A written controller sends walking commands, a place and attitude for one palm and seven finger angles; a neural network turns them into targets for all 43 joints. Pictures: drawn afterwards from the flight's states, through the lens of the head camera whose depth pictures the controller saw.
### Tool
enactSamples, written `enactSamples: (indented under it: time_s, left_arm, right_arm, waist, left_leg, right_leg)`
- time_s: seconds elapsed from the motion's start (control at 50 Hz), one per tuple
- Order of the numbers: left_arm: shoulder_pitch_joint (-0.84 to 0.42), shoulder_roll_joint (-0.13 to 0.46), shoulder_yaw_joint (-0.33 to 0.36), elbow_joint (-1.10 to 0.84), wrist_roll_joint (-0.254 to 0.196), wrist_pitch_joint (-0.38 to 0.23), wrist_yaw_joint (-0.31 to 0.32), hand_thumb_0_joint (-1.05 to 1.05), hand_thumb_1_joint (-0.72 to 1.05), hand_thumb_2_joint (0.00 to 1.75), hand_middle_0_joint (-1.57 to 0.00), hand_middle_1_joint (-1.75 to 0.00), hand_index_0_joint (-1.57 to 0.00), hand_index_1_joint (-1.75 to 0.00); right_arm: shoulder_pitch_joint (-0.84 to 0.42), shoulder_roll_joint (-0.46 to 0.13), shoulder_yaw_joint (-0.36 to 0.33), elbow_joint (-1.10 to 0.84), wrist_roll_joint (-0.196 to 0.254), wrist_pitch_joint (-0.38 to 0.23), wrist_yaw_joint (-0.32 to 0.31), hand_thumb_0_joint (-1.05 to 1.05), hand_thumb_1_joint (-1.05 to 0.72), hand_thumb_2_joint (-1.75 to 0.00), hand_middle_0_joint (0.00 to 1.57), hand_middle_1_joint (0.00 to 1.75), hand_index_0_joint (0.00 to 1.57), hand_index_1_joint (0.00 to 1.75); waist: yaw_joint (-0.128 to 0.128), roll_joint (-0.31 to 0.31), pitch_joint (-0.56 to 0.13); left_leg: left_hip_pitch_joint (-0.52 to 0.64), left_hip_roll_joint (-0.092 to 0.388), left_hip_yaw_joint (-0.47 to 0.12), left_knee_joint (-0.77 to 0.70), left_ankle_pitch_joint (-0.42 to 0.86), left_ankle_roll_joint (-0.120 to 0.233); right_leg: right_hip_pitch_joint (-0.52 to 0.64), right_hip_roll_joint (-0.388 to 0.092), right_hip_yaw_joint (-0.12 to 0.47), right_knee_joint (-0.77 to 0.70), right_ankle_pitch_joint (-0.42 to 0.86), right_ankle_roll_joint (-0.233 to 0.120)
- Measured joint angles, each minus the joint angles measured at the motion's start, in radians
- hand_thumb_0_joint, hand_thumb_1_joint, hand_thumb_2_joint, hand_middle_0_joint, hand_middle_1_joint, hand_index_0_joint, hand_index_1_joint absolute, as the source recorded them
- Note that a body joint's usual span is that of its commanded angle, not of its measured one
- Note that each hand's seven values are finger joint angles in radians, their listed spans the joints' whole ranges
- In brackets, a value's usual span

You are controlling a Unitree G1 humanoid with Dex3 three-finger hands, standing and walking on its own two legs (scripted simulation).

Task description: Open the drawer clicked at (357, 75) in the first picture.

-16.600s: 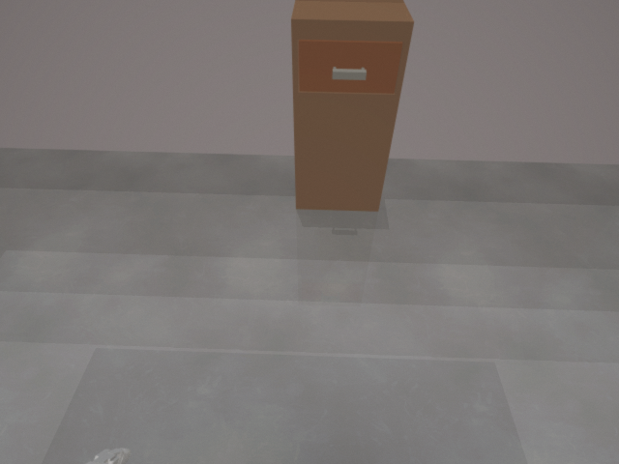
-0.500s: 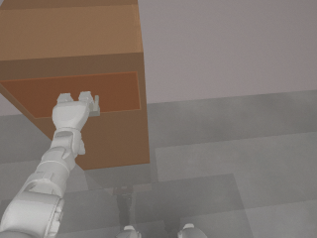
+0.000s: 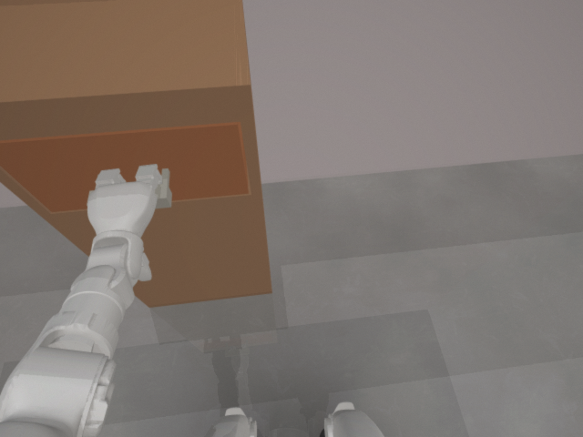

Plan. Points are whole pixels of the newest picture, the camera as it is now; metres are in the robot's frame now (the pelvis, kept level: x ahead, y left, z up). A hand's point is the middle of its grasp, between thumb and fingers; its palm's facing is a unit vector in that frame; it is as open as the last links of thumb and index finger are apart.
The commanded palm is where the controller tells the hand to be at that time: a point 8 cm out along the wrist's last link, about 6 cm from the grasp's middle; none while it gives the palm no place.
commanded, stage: lower the fingers behind the handle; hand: left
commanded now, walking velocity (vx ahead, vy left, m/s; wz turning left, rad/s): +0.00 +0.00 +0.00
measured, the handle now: (132, 187) +0.49 +0.25 -0.01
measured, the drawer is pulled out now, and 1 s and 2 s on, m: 0.00 0.00 0.06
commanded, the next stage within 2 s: close the thumb around the handle in 0.04 s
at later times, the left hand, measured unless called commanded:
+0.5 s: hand (137, 223) +0.44 +0.23 -0.03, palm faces -0.06 -0.03 -1.00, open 10.2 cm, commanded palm +0.42 +0.23 +0.02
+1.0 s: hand (137, 223) +0.44 +0.24 -0.03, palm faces -0.05 -0.02 -1.00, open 6.3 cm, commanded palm +0.41 +0.23 +0.02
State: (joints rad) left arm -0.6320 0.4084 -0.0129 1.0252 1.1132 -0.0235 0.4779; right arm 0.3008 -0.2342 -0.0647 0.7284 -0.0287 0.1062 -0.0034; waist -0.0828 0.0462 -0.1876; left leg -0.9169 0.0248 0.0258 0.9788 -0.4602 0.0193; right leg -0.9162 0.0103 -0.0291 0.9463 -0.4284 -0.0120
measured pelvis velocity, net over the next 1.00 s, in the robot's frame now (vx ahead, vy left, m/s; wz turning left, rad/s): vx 0.00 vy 0.01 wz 0.00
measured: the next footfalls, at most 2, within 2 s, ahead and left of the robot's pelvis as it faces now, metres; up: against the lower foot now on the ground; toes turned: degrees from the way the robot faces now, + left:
none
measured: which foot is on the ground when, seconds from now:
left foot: down 0.00-1.00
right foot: down 0.00-1.00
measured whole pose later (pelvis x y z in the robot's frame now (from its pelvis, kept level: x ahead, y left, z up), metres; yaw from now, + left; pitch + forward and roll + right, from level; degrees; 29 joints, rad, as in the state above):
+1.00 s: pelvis +0.00 +0.01 +0.00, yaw +0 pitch +23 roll -2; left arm -0.64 0.41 -0.03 1.01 1.12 -0.04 0.49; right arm 0.30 -0.24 -0.06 0.73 -0.03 0.11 0.00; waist -0.08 0.05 -0.19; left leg -0.93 0.02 0.03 0.99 -0.47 0.03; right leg -0.92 0.01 -0.03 0.95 -0.43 0.00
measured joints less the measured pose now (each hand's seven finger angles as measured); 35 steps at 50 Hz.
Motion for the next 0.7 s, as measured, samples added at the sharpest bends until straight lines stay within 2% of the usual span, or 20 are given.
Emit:
enactSamples:
  time_s: [0.2, 0.3, 0.44, 0.7]
  left_arm:
    - [0.002, 0.022, 0.003, -0.013, 0.007, -0.04, -0.01, 0.0, -0.49, 0.31, -0.31, -1.2, -0.32, -1.2]
    - [0.003, 0.02, 0.008, -0.018, 0.008, -0.047, 0.0, 0.0, -0.39, 0.35, -0.32, -1.21, -0.33, -1.21]
    - [0.013, 0.012, 0.014, -0.024, 0.004, -0.035, 0.002, 0.0, -0.1, 0.47, -0.34, -1.24, -0.34, -1.24]
    - [0.02, 0.009, 0.009, -0.032, 0.006, -0.038, -0.003, 0.0, 0.58, 0.77, -0.37, -1.3, -0.38, -1.3]
  right_arm:
    - [0.005, -0.011, -0.006, -0.005, 0.0, -0.012, -0.008, 0.0, -0.9, -0.9, 0.2, 0.3, 0.2, 0.3]
    - [0.002, -0.013, -0.009, 0.0, -0.001, -0.013, -0.006, 0.0, -0.9, -0.9, 0.2, 0.3, 0.2, 0.3]
    - [-0.004, -0.007, -0.007, 0.001, -0.003, -0.007, 0.0, 0.0, -0.9, -0.9, 0.2, 0.3, 0.2, 0.3]
    - [-0.003, -0.004, -0.002, -0.01, 0.0, -0.001, 0.002, 0.0, -0.9, -0.9, 0.2, 0.3, 0.2, 0.3]
  waist:
    - [0.003, 0.0, 0.0]
    - [0.006, 0.0, -0.002]
    - [0.004, 0.0, -0.008]
    - [0.003, -0.001, -0.005]
  left_leg:
    - [-0.016, 0.001, -0.006, 0.008, -0.003, -0.004]
    - [-0.024, 0.0, -0.007, 0.015, -0.007, -0.004]
    - [-0.017, 0.001, -0.005, 0.012, -0.01, -0.003]
    - [-0.001, -0.001, 0.002, 0.004, -0.01, 0.004]
  right_leg:
    - [-0.015, 0.001, -0.006, 0.008, -0.005, -0.005]
    - [-0.023, 0.0, -0.006, 0.016, -0.01, -0.005]
    - [-0.016, 0.002, -0.004, 0.012, -0.01, -0.003]
    - [0.0, 0.0, 0.004, -0.002, -0.005, 0.005]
